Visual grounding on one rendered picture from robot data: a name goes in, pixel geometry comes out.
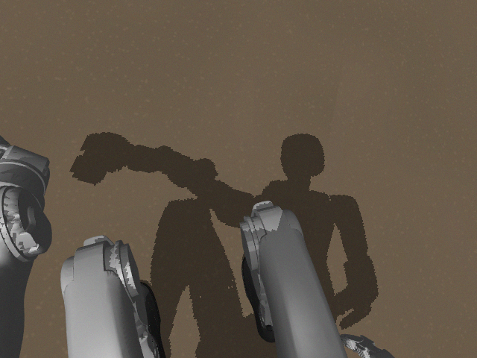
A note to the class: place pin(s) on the right robot hand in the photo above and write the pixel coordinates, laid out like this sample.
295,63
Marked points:
364,347

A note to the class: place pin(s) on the right robot foot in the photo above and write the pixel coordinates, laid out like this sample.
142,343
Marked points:
265,331

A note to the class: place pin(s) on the left robot arm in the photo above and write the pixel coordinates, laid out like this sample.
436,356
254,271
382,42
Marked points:
25,232

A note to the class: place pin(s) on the left robot foot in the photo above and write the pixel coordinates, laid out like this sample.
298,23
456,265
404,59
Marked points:
153,319

